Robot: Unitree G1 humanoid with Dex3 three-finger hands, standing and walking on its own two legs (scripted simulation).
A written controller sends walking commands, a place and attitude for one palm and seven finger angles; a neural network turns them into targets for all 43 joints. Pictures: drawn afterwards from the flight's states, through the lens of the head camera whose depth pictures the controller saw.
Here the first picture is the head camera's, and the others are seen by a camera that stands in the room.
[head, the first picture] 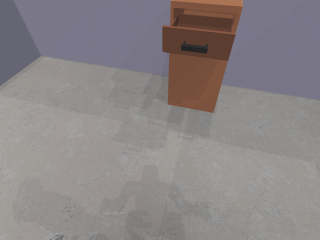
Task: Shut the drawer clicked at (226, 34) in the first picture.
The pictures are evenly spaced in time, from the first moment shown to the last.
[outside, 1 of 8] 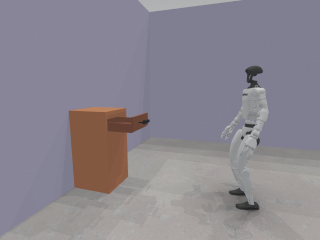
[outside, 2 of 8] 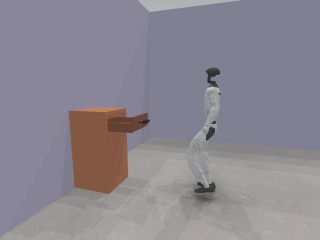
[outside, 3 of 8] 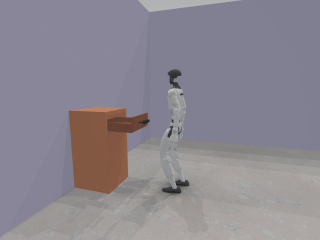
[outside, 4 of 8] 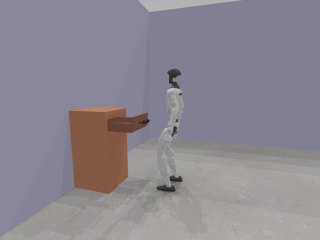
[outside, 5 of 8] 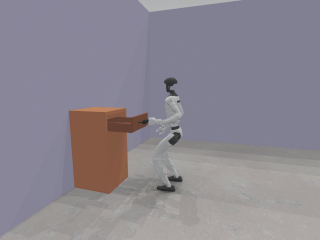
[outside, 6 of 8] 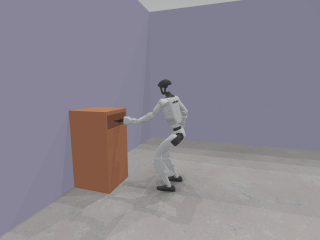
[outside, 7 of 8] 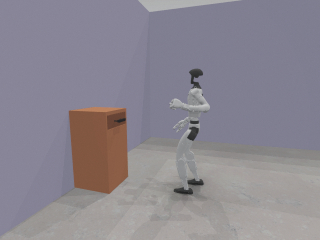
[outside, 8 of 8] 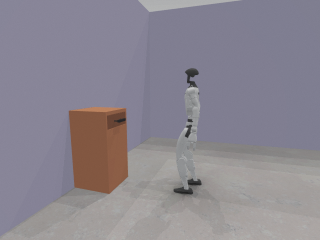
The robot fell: no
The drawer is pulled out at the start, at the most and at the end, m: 0.29 0.29 0.00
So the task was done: yes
